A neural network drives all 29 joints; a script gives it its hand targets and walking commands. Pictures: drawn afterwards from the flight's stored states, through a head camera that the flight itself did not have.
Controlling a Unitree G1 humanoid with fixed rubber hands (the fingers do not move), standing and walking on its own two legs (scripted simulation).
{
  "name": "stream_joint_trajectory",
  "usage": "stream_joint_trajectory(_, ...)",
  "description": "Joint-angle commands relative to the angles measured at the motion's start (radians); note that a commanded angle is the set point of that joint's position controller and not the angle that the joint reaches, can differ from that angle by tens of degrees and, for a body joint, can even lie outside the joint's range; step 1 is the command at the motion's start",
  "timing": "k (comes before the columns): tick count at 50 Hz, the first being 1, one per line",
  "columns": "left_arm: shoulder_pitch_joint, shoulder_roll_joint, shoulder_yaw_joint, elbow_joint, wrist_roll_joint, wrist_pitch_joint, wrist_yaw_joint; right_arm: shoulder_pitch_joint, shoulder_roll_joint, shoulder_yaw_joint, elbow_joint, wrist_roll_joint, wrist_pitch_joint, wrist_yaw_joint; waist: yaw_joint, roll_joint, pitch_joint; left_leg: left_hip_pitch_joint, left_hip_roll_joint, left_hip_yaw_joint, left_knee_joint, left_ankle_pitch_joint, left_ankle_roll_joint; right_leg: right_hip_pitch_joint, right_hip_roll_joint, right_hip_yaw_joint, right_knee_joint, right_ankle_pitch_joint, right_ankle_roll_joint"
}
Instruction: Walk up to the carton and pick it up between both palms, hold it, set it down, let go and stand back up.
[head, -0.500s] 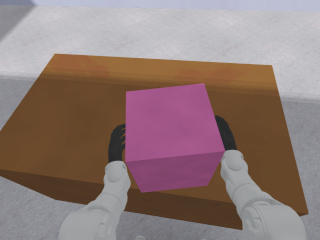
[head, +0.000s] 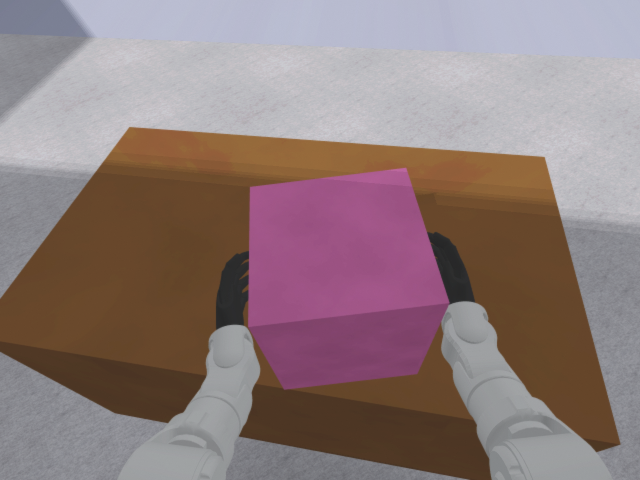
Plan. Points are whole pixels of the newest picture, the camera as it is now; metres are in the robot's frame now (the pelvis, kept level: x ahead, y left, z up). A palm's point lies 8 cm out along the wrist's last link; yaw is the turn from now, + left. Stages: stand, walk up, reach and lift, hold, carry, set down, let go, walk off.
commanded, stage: reach and lift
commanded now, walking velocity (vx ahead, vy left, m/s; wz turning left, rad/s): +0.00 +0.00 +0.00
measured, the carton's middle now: (340, 287) +0.39 +0.01 -0.02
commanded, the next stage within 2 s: none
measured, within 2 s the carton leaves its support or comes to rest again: neither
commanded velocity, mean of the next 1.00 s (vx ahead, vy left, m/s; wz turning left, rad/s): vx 0.00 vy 0.00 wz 0.00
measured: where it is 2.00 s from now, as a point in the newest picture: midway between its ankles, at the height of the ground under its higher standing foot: outside the picture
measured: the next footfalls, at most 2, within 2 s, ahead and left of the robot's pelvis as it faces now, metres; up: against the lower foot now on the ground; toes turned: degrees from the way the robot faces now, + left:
none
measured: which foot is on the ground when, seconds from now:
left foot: down 0.00-1.00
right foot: down 0.00-1.00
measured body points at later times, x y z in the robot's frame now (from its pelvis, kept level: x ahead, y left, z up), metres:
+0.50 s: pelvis +0.00 +0.00 +0.03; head +0.02 -0.01 +0.48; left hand +0.37 +0.14 +0.06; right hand +0.38 -0.16 +0.07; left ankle +0.02 +0.13 -0.71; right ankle +0.01 -0.12 -0.71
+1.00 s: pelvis +0.02 +0.00 +0.04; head +0.00 +0.02 +0.49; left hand +0.37 +0.16 +0.14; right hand +0.37 -0.15 +0.14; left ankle +0.02 +0.13 -0.71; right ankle +0.01 -0.12 -0.71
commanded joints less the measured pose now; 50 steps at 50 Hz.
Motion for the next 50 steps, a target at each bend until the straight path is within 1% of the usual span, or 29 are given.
stream_joint_trajectory(1,-0.736,-0.798,-0.372,-0.359,0.186,-0.056,-0.172,-0.616,0.767,0.342,-0.214,-0.107,-0.032,0.159,-0.077,-0.068,-0.569,0.393,-0.045,0.005,-0.089,0.376,-0.045,0.412,0.057,0.034,-0.079,0.425,0.019)
stream_joint_trajectory(2,-0.758,-0.839,-0.421,-0.410,0.162,-0.052,-0.166,-0.630,0.797,0.373,-0.248,-0.101,-0.030,0.162,-0.062,-0.013,-0.623,0.383,-0.052,0.019,-0.090,0.393,-0.049,0.422,0.050,0.037,-0.064,0.434,0.009)
stream_joint_trajectory(6,-0.708,-0.785,-0.356,-0.348,0.180,0.008,-0.167,-0.638,0.740,0.317,-0.291,-0.125,0.016,0.174,-0.074,-0.043,-0.543,0.429,-0.049,0.004,-0.155,0.307,-0.033,0.433,0.034,0.038,-0.146,0.335,0.007)
stream_joint_trajectory(7,-0.714,-0.783,-0.344,-0.339,0.220,0.001,-0.165,-0.659,0.748,0.305,-0.262,-0.113,0.005,0.177,-0.044,-0.014,-0.545,0.475,-0.040,0.014,-0.159,0.345,-0.041,0.404,0.042,0.036,-0.148,0.326,0.004)
stream_joint_trajectory(9,-0.682,-0.705,-0.267,-0.316,0.240,0.042,-0.176,-0.578,0.743,0.317,-0.227,-0.110,0.062,0.171,-0.044,-0.095,-0.369,0.405,-0.057,0.031,-0.202,0.278,-0.014,0.502,0.026,0.062,-0.173,0.320,0.012)
stream_joint_trajectory(13,-0.772,-0.717,-0.233,-0.293,0.236,0.081,-0.185,-0.632,0.750,0.249,-0.181,-0.143,0.082,0.194,-0.033,-0.050,-0.368,0.417,-0.056,0.039,-0.265,0.181,-0.009,0.473,0.015,0.046,-0.216,0.165,0.003)
stream_joint_trajectory(16,-0.746,-0.746,-0.327,-0.398,0.210,0.097,-0.162,-0.677,0.759,0.318,-0.310,-0.096,0.072,0.185,-0.043,0.000,-0.526,0.553,-0.051,0.032,-0.235,0.385,-0.040,0.487,0.041,0.030,-0.195,0.362,0.006)
stream_joint_trajectory(17,-0.731,-0.763,-0.320,-0.391,0.222,0.114,-0.163,-0.658,0.731,0.326,-0.292,-0.088,0.089,0.185,-0.047,-0.013,-0.467,0.568,-0.048,0.024,-0.238,0.371,-0.036,0.477,0.045,0.038,-0.212,0.333,-0.003)
stream_joint_trajectory(18,-0.701,-0.742,-0.299,-0.383,0.231,0.132,-0.162,-0.655,0.749,0.334,-0.295,-0.069,0.109,0.186,-0.017,-0.012,-0.446,0.546,-0.051,0.035,-0.248,0.340,-0.025,0.503,0.035,0.053,-0.218,0.319,0.003)
stream_joint_trajectory(19,-0.722,-0.737,-0.285,-0.377,0.237,0.158,-0.175,-0.657,0.746,0.333,-0.301,-0.066,0.127,0.180,-0.037,-0.057,-0.365,0.520,-0.055,0.028,-0.266,0.279,-0.020,0.536,0.031,0.060,-0.237,0.280,0.010)
stream_joint_trajectory(20,-0.714,-0.700,-0.233,-0.375,0.241,0.171,-0.185,-0.658,0.762,0.337,-0.303,-0.065,0.139,0.175,-0.024,-0.093,-0.377,0.472,-0.056,0.045,-0.281,0.271,0.003,0.592,0.011,0.081,-0.235,0.312,0.013)
stream_joint_trajectory(23,-0.688,-0.708,-0.300,-0.478,0.209,0.190,-0.190,-0.644,0.783,0.434,-0.441,-0.028,0.157,0.161,-0.014,-0.088,-0.455,0.460,-0.078,0.046,-0.293,0.321,0.003,0.691,0.014,0.092,-0.218,0.437,0.029)
stream_joint_trajectory(24,-0.682,-0.692,-0.261,-0.452,0.229,0.211,-0.191,-0.641,0.762,0.409,-0.426,-0.030,0.170,0.156,-0.022,-0.089,-0.412,0.477,-0.068,0.031,-0.299,0.307,0.005,0.676,0.012,0.097,-0.227,0.409,0.032)
stream_joint_trajectory(25,-0.709,-0.684,-0.297,-0.538,0.210,0.216,-0.193,-0.619,0.808,0.441,-0.450,-0.015,0.186,0.148,-0.025,-0.113,-0.409,0.457,-0.077,0.030,-0.305,0.293,0.011,0.711,0.008,0.101,-0.225,0.425,0.044)
stream_joint_trajectory(26,-0.708,-0.724,-0.371,-0.605,0.176,0.252,-0.192,-0.645,0.796,0.473,-0.522,0.032,0.195,0.136,-0.044,-0.070,-0.410,0.512,-0.080,0.031,-0.300,0.362,-0.005,0.721,0.017,0.094,-0.225,0.493,0.042)
stream_joint_trajectory(28,-0.647,-0.691,-0.347,-0.601,0.201,0.310,-0.198,-0.596,0.752,0.448,-0.561,0.017,0.245,0.122,-0.062,-0.080,-0.367,0.519,-0.075,0.018,-0.326,0.330,0.001,0.708,0.019,0.101,-0.259,0.451,0.033)
stream_joint_trajectory(31,-0.586,-0.676,-0.385,-0.711,0.189,0.365,-0.196,-0.623,0.768,0.528,-0.713,0.070,0.271,0.116,-0.023,-0.089,-0.438,0.558,-0.079,0.013,-0.318,0.418,0.005,0.749,0.014,0.122,-0.257,0.541,0.040)
stream_joint_trajectory(32,-0.607,-0.701,-0.398,-0.753,0.191,0.398,-0.201,-0.603,0.749,0.519,-0.706,0.078,0.301,0.112,-0.073,-0.103,-0.388,0.596,-0.077,0.004,-0.325,0.425,0.001,0.745,0.018,0.107,-0.282,0.546,0.043)
stream_joint_trajectory(35,-0.554,-0.694,-0.450,-0.884,0.181,0.486,-0.215,-0.537,0.724,0.554,-0.815,0.105,0.363,0.094,-0.083,-0.088,-0.358,0.653,-0.077,0.002,-0.333,0.453,-0.004,0.748,0.027,0.098,-0.284,0.572,0.050)
stream_joint_trajectory(38,-0.522,-0.649,-0.413,-0.933,0.209,0.576,-0.224,-0.545,0.723,0.560,-0.828,0.124,0.409,0.092,-0.035,-0.078,-0.312,0.624,-0.087,0.016,-0.357,0.410,0.008,0.807,0.015,0.108,-0.291,0.520,0.052)
stream_joint_trajectory(39,-0.483,-0.675,-0.409,-0.923,0.219,0.602,-0.229,-0.515,0.700,0.552,-0.819,0.112,0.423,0.089,-0.055,-0.115,-0.286,0.645,-0.078,-0.007,-0.364,0.415,0.014,0.784,0.020,0.097,-0.305,0.512,0.048)
stream_joint_trajectory(41,-0.494,-0.668,-0.459,-1.027,0.187,0.648,-0.247,-0.543,0.712,0.584,-0.918,0.143,0.427,0.079,-0.068,-0.099,-0.351,0.688,-0.089,-0.006,-0.344,0.471,0.013,0.794,0.024,0.099,-0.294,0.608,0.058)
stream_joint_trajectory(42,-0.463,-0.644,-0.392,-0.969,0.221,0.670,-0.255,-0.548,0.689,0.542,-0.919,0.134,0.444,0.079,-0.053,-0.112,-0.281,0.682,-0.085,0.007,-0.361,0.414,0.012,0.798,0.018,0.103,-0.308,0.553,0.059)
stream_joint_trajectory(43,-0.505,-0.667,-0.471,-1.089,0.196,0.686,-0.258,-0.578,0.701,0.573,-0.983,0.158,0.442,0.074,-0.085,-0.074,-0.323,0.720,-0.083,0.004,-0.356,0.458,0.001,0.803,0.024,0.089,-0.296,0.584,0.055)
stream_joint_trajectory(44,-0.458,-0.627,-0.400,-1.011,0.231,0.724,-0.268,-0.560,0.661,0.540,-0.942,0.145,0.472,0.069,-0.074,-0.094,-0.241,0.710,-0.078,0.012,-0.372,0.403,0.011,0.797,0.018,0.091,-0.315,0.534,0.055)
stream_joint_trajectory(46,-0.491,-0.655,-0.473,-1.128,0.193,0.744,-0.271,-0.629,0.685,0.569,-1.065,0.163,0.458,0.064,-0.063,-0.063,-0.319,0.732,-0.078,0.006,-0.364,0.455,0.001,0.820,0.026,0.082,-0.303,0.584,0.049)
stream_joint_trajectory(48,-0.426,-0.648,-0.465,-1.163,0.220,0.779,-0.263,-0.561,0.645,0.532,-0.998,0.143,0.486,0.066,-0.068,-0.010,-0.276,0.796,-0.071,0.001,-0.362,0.509,-0.025,0.802,0.039,0.068,-0.314,0.564,0.038)
stream_joint_trajectory(49,-0.408,-0.601,-0.400,-1.074,0.246,0.800,-0.281,-0.506,0.633,0.495,-0.932,0.127,0.506,0.057,-0.086,-0.046,-0.149,0.755,-0.071,0.011,-0.376,0.444,-0.013,0.791,0.025,0.069,-0.330,0.520,0.042)
stream_joint_trajectory(50,-0.407,-0.653,-0.436,-1.121,0.229,0.815,-0.286,-0.548,0.624,0.507,-0.938,0.144,0.506,0.064,-0.103,-0.030,-0.166,0.819,-0.067,-0.005,-0.373,0.478,-0.016,0.764,0.035,0.058,-0.344,0.491,0.035)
